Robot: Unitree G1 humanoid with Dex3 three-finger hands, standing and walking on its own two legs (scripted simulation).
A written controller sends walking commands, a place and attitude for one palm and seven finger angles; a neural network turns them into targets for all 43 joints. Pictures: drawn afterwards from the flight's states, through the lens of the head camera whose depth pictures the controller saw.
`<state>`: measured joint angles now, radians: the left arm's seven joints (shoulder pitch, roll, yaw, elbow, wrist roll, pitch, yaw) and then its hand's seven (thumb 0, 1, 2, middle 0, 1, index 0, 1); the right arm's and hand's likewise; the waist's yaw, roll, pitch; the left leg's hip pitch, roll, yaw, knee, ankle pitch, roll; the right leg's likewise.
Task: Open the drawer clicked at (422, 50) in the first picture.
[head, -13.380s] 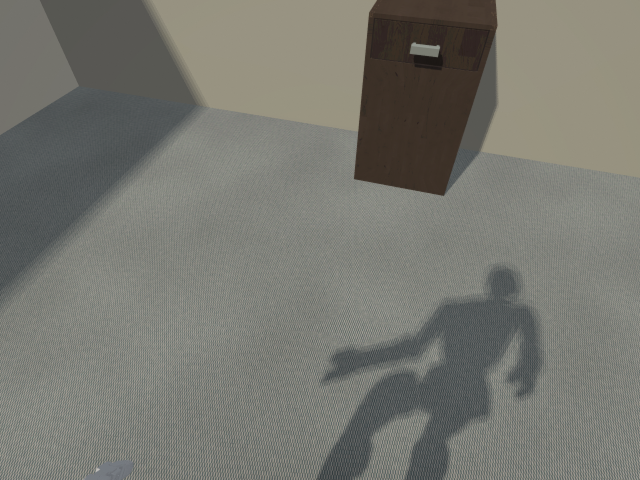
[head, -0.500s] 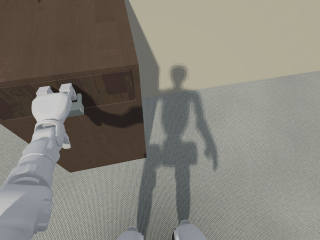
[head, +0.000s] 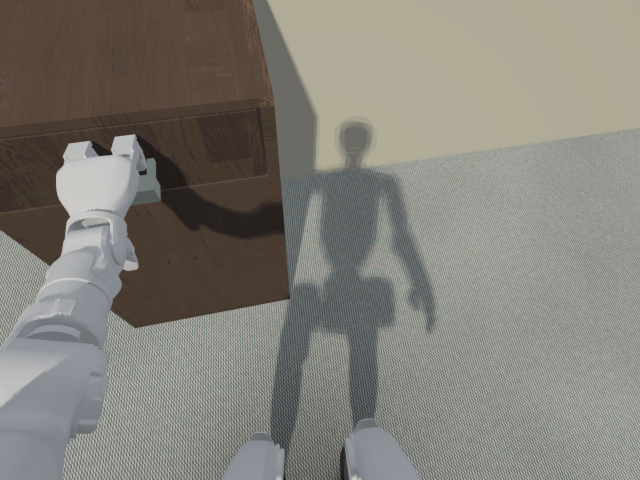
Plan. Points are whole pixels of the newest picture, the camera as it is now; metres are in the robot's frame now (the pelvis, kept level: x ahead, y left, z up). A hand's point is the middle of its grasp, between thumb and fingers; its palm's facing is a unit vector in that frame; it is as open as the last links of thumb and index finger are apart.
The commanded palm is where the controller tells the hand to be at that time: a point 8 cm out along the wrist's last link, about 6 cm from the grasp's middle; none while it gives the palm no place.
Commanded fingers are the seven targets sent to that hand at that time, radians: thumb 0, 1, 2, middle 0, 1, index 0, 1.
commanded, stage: lower the fingers behind the handle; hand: left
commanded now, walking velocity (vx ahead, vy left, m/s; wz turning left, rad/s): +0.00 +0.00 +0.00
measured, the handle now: (119, 180) +0.52 +0.27 +0.00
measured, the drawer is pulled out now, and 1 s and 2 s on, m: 0.00 0.00 0.00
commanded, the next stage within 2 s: lift the fingers back up to retry in 0.26 s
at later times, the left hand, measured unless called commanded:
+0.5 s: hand (117, 207) +0.47 +0.26 +0.00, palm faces -0.04 +0.00 -1.00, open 13.9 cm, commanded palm +0.46 +0.25 +0.05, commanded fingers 0.00 -0.50 0.30 -0.30 -1.20 -0.30 -1.20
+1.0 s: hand (106, 185) +0.48 +0.26 +0.04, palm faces -0.03 -0.03 -1.00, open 13.5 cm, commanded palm +0.46 +0.25 +0.11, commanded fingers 0.00 -0.50 0.30 -0.30 -1.20 -0.30 -1.20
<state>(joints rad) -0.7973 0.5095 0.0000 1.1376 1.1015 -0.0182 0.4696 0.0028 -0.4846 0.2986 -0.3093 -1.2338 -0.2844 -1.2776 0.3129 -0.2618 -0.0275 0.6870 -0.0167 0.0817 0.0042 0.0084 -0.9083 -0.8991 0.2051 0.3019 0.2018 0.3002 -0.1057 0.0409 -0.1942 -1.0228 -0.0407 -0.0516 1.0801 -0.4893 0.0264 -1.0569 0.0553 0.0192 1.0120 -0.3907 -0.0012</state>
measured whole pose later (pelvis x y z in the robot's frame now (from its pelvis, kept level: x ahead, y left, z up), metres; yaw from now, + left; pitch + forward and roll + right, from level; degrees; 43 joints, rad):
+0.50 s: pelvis -0.01 +0.00 +0.00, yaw +0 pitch +25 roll -2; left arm -0.78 0.54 0.02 1.10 1.09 -0.03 0.42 0.00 -0.48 0.30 -0.29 -1.22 -0.28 -1.24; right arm 0.35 -0.26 -0.02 0.69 -0.01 0.07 -0.01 0.01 -0.91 -0.90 0.21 0.30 0.20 0.30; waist -0.12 0.05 -0.17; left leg -1.03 -0.04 -0.04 1.08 -0.48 0.03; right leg -1.07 0.06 0.03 1.01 -0.37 0.00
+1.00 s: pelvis +0.04 +0.00 +0.04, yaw +0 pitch +19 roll -2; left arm -0.62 0.46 0.00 0.95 1.08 -0.04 0.40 0.00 -0.48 0.30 -0.41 -1.22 -0.37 -1.21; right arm 0.32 -0.25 -0.06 0.71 -0.02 0.09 0.00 0.01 -0.91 -0.90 0.20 0.30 0.20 0.30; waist -0.07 0.06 -0.16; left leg -0.72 -0.04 -0.06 0.84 -0.45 0.03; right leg -0.75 0.05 0.02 0.77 -0.36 0.00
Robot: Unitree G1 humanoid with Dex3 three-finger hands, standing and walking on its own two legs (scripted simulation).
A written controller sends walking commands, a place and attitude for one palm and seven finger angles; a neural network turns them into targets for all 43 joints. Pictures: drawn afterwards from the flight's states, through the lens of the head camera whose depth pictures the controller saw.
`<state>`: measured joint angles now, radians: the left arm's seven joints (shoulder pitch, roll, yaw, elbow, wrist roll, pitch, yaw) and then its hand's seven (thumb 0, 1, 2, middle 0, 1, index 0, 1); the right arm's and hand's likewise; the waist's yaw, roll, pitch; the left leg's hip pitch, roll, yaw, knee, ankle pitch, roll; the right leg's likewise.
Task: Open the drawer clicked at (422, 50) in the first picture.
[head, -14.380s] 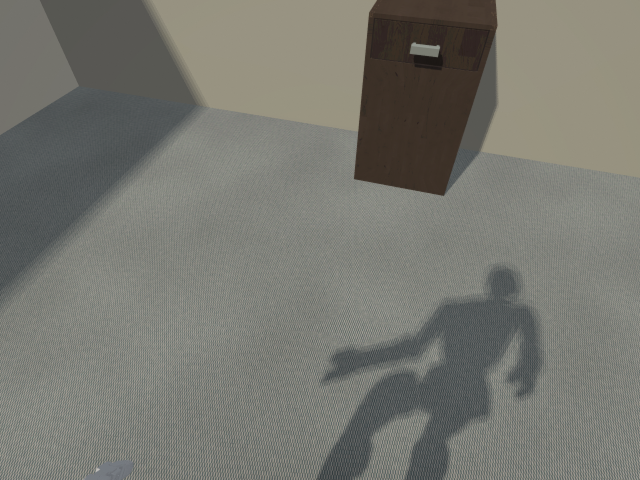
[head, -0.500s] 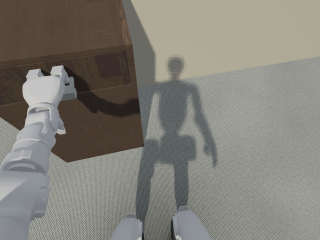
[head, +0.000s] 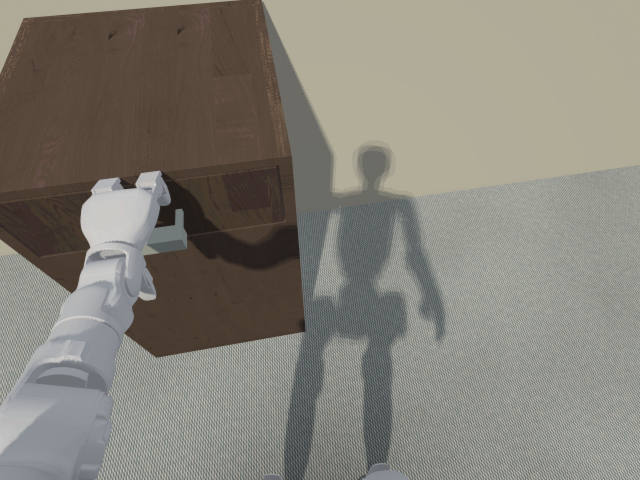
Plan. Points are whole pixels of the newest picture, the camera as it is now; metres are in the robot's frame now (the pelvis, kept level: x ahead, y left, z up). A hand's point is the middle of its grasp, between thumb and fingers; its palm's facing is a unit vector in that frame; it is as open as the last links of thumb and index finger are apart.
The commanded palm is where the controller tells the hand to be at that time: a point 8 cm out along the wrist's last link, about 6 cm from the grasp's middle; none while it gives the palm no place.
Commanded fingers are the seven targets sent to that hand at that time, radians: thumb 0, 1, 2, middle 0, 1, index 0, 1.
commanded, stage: lift the fingers back up to retry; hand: left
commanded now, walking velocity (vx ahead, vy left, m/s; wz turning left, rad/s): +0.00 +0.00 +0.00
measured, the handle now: (150, 229) +0.48 +0.26 -0.04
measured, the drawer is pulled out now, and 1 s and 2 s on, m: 0.00 0.00 0.00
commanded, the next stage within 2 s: re-aim the fingers above the handle in 0.14 s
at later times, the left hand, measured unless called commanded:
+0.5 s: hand (140, 233) +0.43 +0.25 +0.01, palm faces -0.04 -0.02 -1.00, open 13.7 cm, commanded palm +0.42 +0.25 +0.07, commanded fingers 0.00 -0.50 0.30 -0.30 -1.20 -0.30 -1.20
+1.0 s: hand (131, 237) +0.43 +0.25 +0.02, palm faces -0.03 -0.02 -1.00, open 13.8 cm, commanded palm +0.41 +0.25 +0.07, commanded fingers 0.00 -0.50 0.30 -0.30 -1.20 -0.30 -1.20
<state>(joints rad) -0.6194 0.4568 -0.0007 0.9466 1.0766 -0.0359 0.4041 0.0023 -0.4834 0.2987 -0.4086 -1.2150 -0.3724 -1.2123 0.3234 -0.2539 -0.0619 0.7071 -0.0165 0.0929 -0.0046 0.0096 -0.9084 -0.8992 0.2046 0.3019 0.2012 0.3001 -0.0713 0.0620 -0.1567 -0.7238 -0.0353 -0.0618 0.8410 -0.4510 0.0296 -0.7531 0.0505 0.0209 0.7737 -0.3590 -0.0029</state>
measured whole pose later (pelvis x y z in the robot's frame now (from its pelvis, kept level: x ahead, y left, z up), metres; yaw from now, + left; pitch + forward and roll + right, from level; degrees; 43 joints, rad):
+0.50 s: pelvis +0.00 -0.01 +0.00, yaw +0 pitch +19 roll -1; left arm -0.64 0.47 0.01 0.97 1.08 -0.04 0.38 0.00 -0.48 0.30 -0.34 -1.21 -0.34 -1.22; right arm 0.32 -0.26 -0.06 0.69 0.00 0.11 -0.01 0.01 -0.91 -0.90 0.20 0.30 0.20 0.30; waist -0.06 0.05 -0.15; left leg -0.69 -0.03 -0.05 0.80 -0.43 0.02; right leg -0.74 0.05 0.03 0.76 -0.35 -0.01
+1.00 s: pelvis -0.01 +0.00 +0.00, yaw -1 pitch +18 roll -1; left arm -0.64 0.48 0.00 0.98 1.08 -0.06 0.38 0.00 -0.48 0.30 -0.32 -1.20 -0.32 -1.20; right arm 0.33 -0.25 -0.06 0.70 0.00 0.10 -0.01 0.01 -0.91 -0.90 0.20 0.30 0.20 0.30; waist -0.06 0.05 -0.16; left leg -0.70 -0.04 -0.04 0.81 -0.42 0.03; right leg -0.74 0.05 0.04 0.76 -0.33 0.00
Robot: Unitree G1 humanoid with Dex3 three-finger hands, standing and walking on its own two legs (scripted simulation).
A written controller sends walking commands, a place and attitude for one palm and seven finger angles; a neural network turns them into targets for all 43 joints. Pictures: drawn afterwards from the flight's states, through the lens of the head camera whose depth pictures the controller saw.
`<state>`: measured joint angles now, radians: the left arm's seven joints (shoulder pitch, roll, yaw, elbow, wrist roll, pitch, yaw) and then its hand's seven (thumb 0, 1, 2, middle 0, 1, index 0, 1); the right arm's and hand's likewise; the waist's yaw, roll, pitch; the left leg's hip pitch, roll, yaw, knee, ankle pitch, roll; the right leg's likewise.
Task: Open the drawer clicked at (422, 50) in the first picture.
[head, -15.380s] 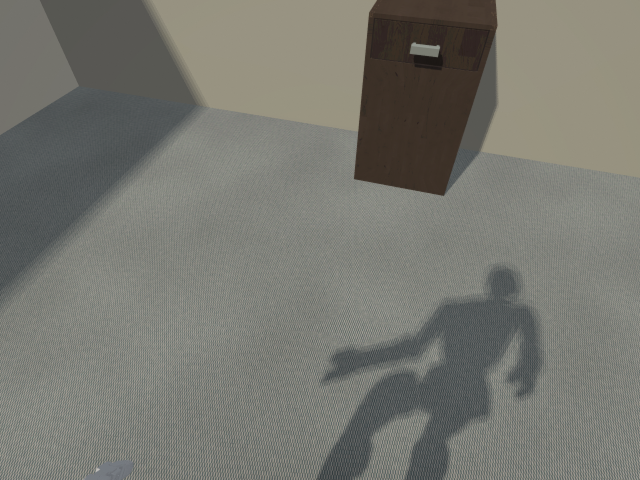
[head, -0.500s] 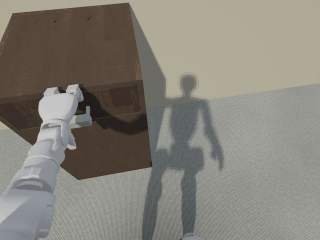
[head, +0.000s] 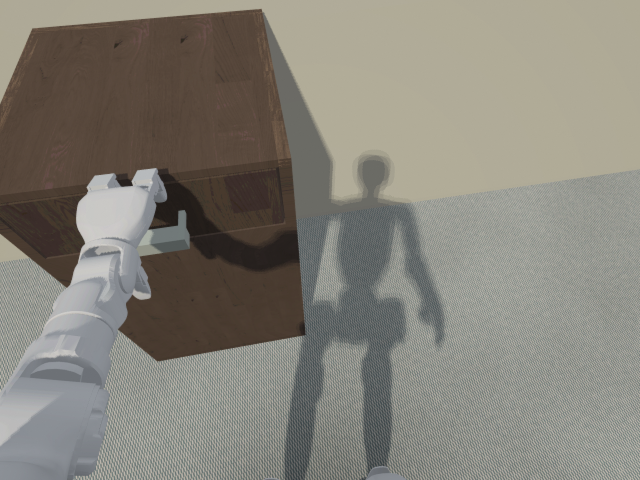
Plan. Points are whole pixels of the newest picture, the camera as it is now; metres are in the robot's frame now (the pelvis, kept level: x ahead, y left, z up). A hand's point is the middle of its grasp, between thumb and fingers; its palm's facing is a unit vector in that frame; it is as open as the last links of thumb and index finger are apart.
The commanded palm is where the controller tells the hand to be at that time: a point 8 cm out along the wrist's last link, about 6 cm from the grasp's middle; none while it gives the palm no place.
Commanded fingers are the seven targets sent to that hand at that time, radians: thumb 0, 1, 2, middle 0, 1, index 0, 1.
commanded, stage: re-aim the fingers above the handle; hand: left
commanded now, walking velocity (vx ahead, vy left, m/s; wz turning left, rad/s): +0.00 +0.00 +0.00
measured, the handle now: (154, 230) +0.49 +0.27 -0.05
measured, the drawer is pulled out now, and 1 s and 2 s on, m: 0.00 0.00 0.00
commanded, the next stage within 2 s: lower the fingers behind the handle in 1.26 s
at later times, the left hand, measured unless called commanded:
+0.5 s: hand (139, 230) +0.44 +0.25 +0.02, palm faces -0.03 +0.00 -1.00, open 13.7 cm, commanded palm +0.42 +0.25 +0.07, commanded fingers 0.00 -0.50 0.30 -0.30 -1.20 -0.30 -1.20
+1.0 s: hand (142, 233) +0.44 +0.25 +0.01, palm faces -0.03 -0.01 -1.00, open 13.7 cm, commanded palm +0.42 +0.24 +0.07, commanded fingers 0.00 -0.50 0.30 -0.30 -1.20 -0.30 -1.20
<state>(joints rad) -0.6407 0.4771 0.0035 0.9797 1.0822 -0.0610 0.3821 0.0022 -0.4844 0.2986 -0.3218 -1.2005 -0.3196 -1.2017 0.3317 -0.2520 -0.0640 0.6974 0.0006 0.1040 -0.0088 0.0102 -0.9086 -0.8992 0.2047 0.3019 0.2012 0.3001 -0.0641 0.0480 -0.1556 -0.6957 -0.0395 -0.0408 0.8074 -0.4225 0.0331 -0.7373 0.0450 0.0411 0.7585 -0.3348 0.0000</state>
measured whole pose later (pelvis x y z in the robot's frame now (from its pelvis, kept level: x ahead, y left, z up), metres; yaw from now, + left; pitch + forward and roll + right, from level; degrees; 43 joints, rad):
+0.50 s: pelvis +0.00 +0.00 +0.00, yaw +0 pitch +18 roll -1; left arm -0.68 0.47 -0.01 1.01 1.09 -0.04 0.38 0.00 -0.48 0.30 -0.34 -1.24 -0.33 -1.23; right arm 0.32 -0.25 -0.05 0.69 0.00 0.12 -0.01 0.01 -0.91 -0.90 0.21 0.30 0.20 0.30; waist -0.06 0.04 -0.16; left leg -0.70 -0.04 -0.04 0.81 -0.42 0.03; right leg -0.74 0.05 0.04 0.76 -0.34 0.00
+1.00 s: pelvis +0.01 -0.01 +0.00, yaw +0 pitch +19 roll -1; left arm -0.65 0.47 0.01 1.00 1.08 -0.04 0.39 0.00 -0.48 0.30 -0.35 -1.21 -0.35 -1.22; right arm 0.33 -0.25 -0.06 0.72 -0.01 0.11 -0.01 0.01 -0.91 -0.90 0.20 0.30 0.20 0.30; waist -0.07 0.06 -0.16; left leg -0.71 -0.03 -0.05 0.82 -0.44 0.03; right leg -0.75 0.05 0.03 0.77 -0.35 -0.01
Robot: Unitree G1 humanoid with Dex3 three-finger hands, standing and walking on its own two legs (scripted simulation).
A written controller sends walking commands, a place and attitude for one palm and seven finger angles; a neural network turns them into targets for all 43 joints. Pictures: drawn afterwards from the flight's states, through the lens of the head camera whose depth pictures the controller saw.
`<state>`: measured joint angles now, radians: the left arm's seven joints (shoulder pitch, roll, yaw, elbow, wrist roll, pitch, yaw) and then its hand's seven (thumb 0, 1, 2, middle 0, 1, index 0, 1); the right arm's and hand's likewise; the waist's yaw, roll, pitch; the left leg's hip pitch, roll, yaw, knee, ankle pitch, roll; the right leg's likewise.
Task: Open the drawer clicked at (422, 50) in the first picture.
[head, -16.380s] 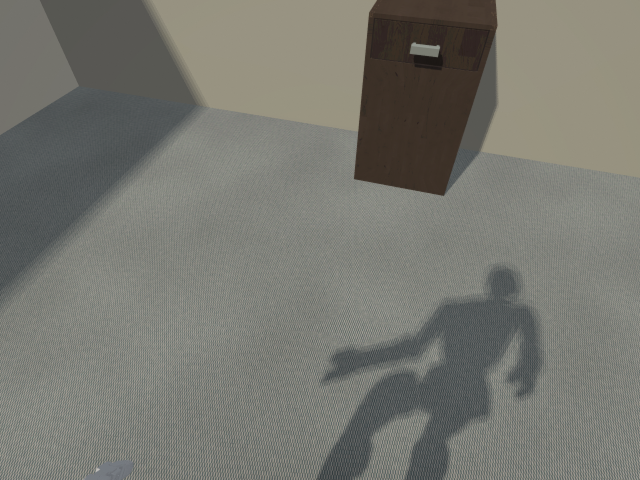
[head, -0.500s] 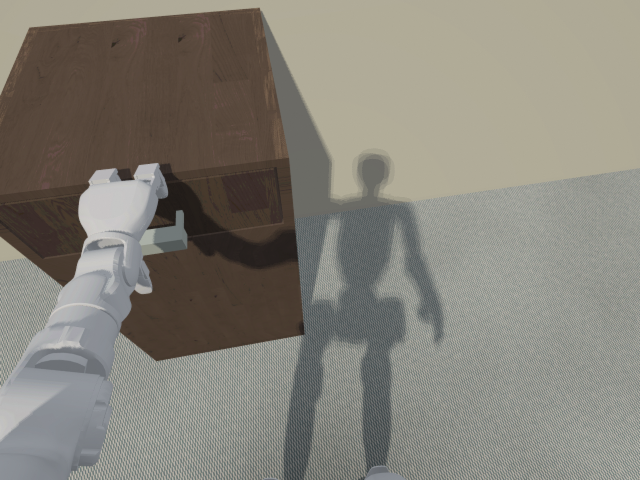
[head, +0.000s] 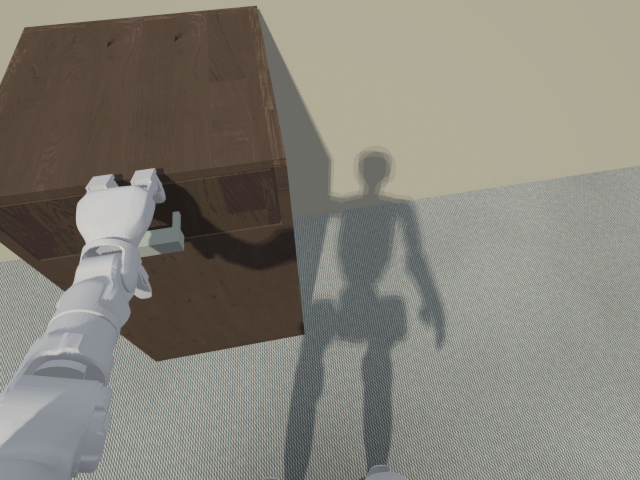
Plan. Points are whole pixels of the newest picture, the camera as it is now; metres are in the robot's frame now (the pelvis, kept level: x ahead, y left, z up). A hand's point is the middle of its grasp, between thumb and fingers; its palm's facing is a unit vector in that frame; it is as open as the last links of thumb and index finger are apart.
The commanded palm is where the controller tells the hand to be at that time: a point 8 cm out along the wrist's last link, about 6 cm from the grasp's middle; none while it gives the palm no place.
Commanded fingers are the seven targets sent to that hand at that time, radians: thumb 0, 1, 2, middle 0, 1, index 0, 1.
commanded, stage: re-aim the fingers above the handle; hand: left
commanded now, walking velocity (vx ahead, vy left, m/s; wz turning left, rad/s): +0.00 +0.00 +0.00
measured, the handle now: (147, 232) +0.48 +0.27 -0.04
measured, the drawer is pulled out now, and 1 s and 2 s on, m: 0.00 0.00 0.00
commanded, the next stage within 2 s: lower the fingers behind the handle in 0.26 s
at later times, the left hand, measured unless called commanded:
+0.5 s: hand (136, 233) +0.44 +0.25 +0.02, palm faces -0.02 +0.00 -1.00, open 13.7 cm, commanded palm +0.42 +0.25 +0.06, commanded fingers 0.00 -0.50 0.30 -0.30 -1.20 -0.30 -1.20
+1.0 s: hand (141, 247) +0.44 +0.26 -0.02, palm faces +0.01 -0.01 -1.00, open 13.7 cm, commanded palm +0.42 +0.26 +0.03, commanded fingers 0.00 -0.50 0.30 -0.30 -1.20 -0.30 -1.20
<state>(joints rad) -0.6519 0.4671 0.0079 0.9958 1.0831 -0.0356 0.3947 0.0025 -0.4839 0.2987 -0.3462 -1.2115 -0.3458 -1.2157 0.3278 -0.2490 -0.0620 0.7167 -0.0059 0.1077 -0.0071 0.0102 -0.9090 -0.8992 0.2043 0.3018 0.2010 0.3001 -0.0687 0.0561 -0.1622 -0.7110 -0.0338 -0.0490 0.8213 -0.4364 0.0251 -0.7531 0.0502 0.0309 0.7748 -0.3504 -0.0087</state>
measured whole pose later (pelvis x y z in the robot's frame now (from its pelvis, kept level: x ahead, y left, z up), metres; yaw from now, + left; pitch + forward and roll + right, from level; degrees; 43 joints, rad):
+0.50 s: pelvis +0.00 +0.00 +0.00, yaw +0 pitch +19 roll -1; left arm -0.68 0.47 -0.01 1.00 1.09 -0.05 0.40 0.00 -0.48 0.30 -0.33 -1.24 -0.32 -1.22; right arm 0.32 -0.26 -0.06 0.69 0.00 0.11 -0.02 0.01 -0.91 -0.90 0.20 0.30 0.20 0.30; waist -0.06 0.04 -0.16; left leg -0.71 -0.04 -0.04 0.81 -0.43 0.02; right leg -0.76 0.05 0.04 0.78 -0.35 -0.01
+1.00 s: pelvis -0.01 +0.00 -0.02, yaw +0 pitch +22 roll -1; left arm -0.69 0.47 0.02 1.06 1.10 -0.04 0.49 0.00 -0.48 0.30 -0.32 -1.23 -0.32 -1.23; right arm 0.32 -0.25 -0.06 0.74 -0.02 0.10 0.01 0.01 -0.91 -0.90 0.20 0.30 0.20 0.30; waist -0.07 0.05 -0.18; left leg -0.86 -0.04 -0.04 0.95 -0.47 0.03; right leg -0.90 0.05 0.03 0.89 -0.38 0.00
